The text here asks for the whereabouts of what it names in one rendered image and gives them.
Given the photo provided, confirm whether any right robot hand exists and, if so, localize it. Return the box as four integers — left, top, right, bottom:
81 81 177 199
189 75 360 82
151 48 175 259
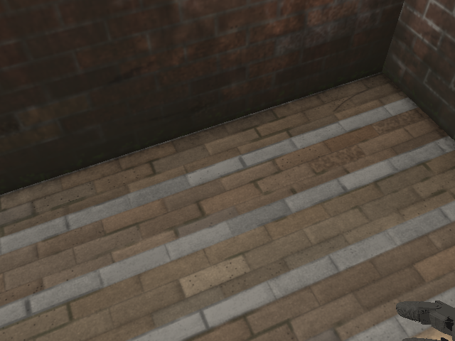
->
396 301 455 341

